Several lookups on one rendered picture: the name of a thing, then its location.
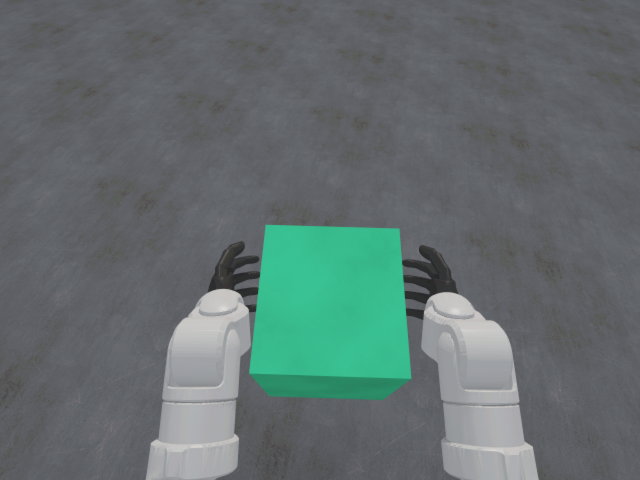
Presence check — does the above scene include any left robot forearm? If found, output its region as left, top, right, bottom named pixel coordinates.
left=146, top=289, right=251, bottom=480

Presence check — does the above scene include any right robot forearm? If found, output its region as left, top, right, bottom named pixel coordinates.
left=421, top=292, right=539, bottom=480

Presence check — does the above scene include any right robot hand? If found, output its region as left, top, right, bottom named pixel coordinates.
left=402, top=245, right=458, bottom=320

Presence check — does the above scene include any left robot hand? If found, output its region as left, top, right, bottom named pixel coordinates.
left=208, top=241, right=260, bottom=312

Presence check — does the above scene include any carton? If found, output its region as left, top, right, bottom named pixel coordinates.
left=249, top=225, right=411, bottom=400

